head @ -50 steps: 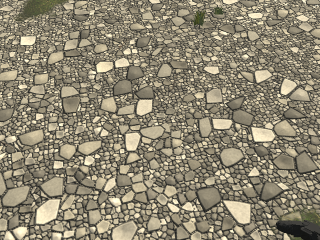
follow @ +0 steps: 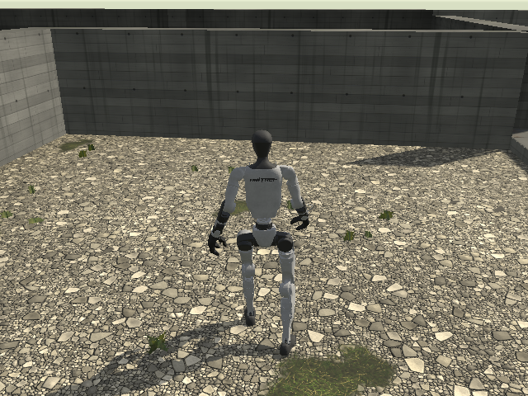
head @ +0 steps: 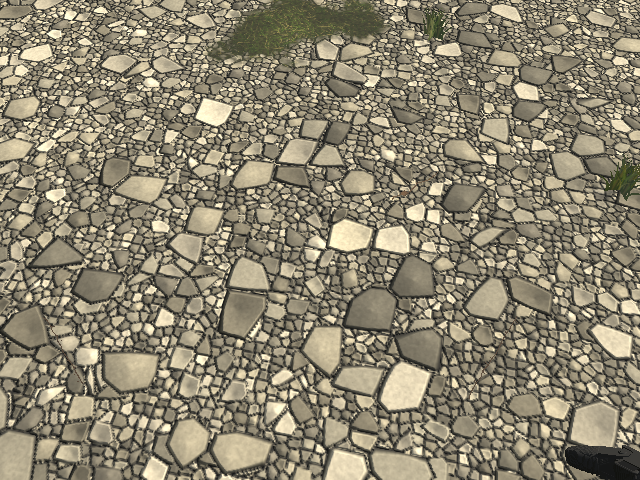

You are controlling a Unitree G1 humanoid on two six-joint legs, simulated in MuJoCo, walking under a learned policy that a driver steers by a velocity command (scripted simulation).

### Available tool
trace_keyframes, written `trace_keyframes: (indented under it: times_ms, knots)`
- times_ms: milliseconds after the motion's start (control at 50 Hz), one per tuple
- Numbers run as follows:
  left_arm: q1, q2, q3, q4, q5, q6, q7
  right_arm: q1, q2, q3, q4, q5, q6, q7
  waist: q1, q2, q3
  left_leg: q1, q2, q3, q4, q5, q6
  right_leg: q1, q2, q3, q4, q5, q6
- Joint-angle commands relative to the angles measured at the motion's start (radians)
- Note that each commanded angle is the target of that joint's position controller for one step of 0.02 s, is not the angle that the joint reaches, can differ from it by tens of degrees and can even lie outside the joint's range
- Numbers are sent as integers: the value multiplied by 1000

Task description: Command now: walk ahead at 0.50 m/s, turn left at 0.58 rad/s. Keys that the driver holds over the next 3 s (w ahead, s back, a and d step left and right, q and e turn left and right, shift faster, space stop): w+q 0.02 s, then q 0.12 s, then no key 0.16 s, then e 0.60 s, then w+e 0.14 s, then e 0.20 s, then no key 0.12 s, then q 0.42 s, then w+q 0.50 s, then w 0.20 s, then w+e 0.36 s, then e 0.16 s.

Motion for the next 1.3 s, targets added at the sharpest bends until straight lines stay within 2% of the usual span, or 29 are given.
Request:
trace_keyframes:
  times_ms: [20, 40, 60, 100, 140, 220, 360, 420, 440, 460, 480, 500, 520, 580, 660, 780, 800, 820, 840, 860, 900, 980, 1060, 1160, 1220, 1240, 1260, 1280, 1300]
  knots:
    - [49, 3, -26, -151, 47, -39, -5, 329, -364, -112, 11, 7, -5, -26, -86, 278, -339, 897, 278, -754, -206, -179, 305, -737, 117, 177, 812, -132, -19]
    - [-82, 103, -11, -160, 5, -70, -15, 339, -273, -87, -21, -1, -20, -18, -176, 134, -391, 901, 315, -858, -326, -183, 297, -836, 104, 354, 890, -123, -33]
    - [-152, 135, -3, -183, -22, -84, -17, 291, -225, -70, -16, -14, -34, -15, -167, 92, -248, 794, 293, -698, -316, 6, 255, -885, 68, 345, 865, -34, -50]
    - [-137, 132, 0, -159, 27, -81, 2, 168, -164, -53, -33, -10, -35, -22, -79, -1, -133, 517, 211, -451, -276, 382, 194, -761, -2, 340, 718, 74, -42]
    - [-111, 131, 6, -155, 36, -49, 5, 118, -152, -47, -51, -27, -29, -33, -30, 14, -126, 365, 175, -368, -292, 560, 184, -641, -9, 338, 660, 100, -25]
    - [-119, 63, -17, -146, 39, -19, 9, 130, -167, -49, -18, -20, -25, -59, -27, 28, -140, 297, 124, -233, -291, 704, 158, -603, 29, 300, 457, 262, 11]
    - [-240, 58, -29, -154, 28, -30, -31, 167, -117, -21, 47, -29, -6, -71, -97, 69, -140, 383, 137, -221, -247, 507, 94, -501, 54, 306, 109, 517, -26]
    - [-212, 79, -17, -152, 35, -37, -40, 141, -115, -15, 72, -29, -13, -64, -63, 64, -112, 406, 145, -228, -150, 501, 68, -438, 75, 286, -6, 472, -88]
    - [-187, 102, -10, -147, 41, -39, -38, 155, -118, -16, 80, -28, -15, -66, -53, 41, -120, 402, 105, -207, -91, 472, 33, -366, 71, 296, -61, 632, -115]
    - [-182, 166, 4, -160, 46, -39, -32, 201, -123, -20, 76, -43, -21, -70, -84, -34, -157, 358, 24, -164, 13, 351, -14, -262, -2, 389, -22, 988, -162]
    - [-154, 193, 10, -164, 52, -30, -29, 278, -105, -14, 77, -47, -25, -77, -107, -156, -243, 216, -61, -109, 189, 107, -86, -92, -130, 554, 1, 1155, -311]
    - [-96, 124, -2, -155, 37, -13, -24, 213, -112, -11, 65, -54, -17, -80, -40, -251, -283, 97, -115, -88, 360, -341, -141, -27, -223, 721, -70, 1129, -419]
    - [-72, 105, -13, -146, 27, -4, -24, 176, -134, -18, 44, -36, 0, -76, -27, -230, -279, 15, -100, -141, 474, -542, -150, -19, -244, 805, -118, 943, -431]
    - [-172, 152, 6, -183, 15, 20, -14, 120, -119, -24, 39, -20, 46, -83, -53, -106, -153, -32, -43, -158, 480, -429, -153, -206, -159, 723, -185, 490, -316]
    - [-207, 143, 20, -205, 19, 64, 8, 132, -62, -14, 52, -19, 40, -86, -63, -191, -155, 140, -77, -105, 187, -300, -165, -325, -40, 634, -217, 328, -259]
    - [-200, 137, 28, -222, -1, 89, 24, 201, -97, -37, 72, -25, 16, -66, -89, -172, -161, 377, -47, -100, -192, -84, -95, -442, 15, 659, -157, 122, -183]
    - [-200, 95, 16, -238, 4, 88, 22, 233, -181, -57, 67, -48, 18, -74, -89, -20, -143, 445, 145, -286, -285, -167, -16, -585, 88, 565, 6, 16, -120]
    - [-220, 81, 15, -269, 1, 75, 17, 190, -237, -71, 60, -77, 20, -73, -71, 259, -89, 352, 335, -542, -391, -115, 118, -693, 223, 375, 261, -80, -74]
    - [-181, 143, 37, -247, 16, 65, 15, 119, -185, -53, 22, -91, 8, -78, -55, 193, -81, 309, 372, -546, -381, -11, 161, -676, 163, 425, 475, -84, -47]
    - [-130, 162, 50, -212, 9, 70, 13, 53, -137, -40, 5, -75, 1, -86, -18, 121, -79, 307, 321, -441, -350, 63, 123, -670, 162, 425, 570, -32, -38]
    - [-79, 132, 46, -177, 12, 91, 22, 14, -106, -30, -2, -38, -6, -92, -13, 86, -68, 360, 250, -300, -307, 166, 72, -705, 145, 406, 678, 59, -3]
    - [-212, 86, 20, -249, -4, 88, 1, 160, -125, -36, 32, -29, 2, -107, -116, 135, -49, 492, 238, -254, -399, -194, 79, -812, 85, 325, 578, 172, 29]
    - [-280, 59, 3, -296, 3, 70, -20, 203, -172, -54, 47, -27, -8, -101, -149, 121, -24, 528, 277, -210, -423, -177, 83, -758, 51, 291, 384, 150, 17]
    - [-258, 65, 5, -317, 1, 76, -39, 169, -216, -75, 53, -9, -2, -75, -120, 156, -37, 437, 278, -65, -323, 199, 73, -521, 79, 200, 173, 142, -29]
    - [-139, 91, 28, -288, 4, 91, -42, 128, -194, -71, 56, 23, -5, -68, -36, 115, -106, 376, 246, 20, -119, 295, -7, -268, 130, 181, -61, 320, -101]
    - [-47, 153, 54, -269, 6, 94, -29, 171, -148, -57, 68, 6, -12, -64, -2, 3, -172, 251, 186, 94, 85, 212, -81, -59, 90, 274, -113, 479, -144]
    - [-9, 271, 70, -288, 13, 90, -6, 170, -37, -16, 17, -70, -15, -59, -36, -329, -219, -87, 66, 124, 441, -501, -171, 165, -199, 660, -67, 923, -263]
    - [-24, 252, 56, -312, 31, 68, -16, 160, -99, -28, 9, -54, -21, -61, 6, -289, -300, -198, -1, -47, 602, -567, -190, 114, -328, 833, -122, 850, -449]
    - [-48, 185, 36, -304, 30, 51, -25, 104, -158, -43, 13, -21, -15, -63, 21, -188, -239, -207, 38, -83, 653, -503, -185, 65, -270, 713, -134, 834, -426]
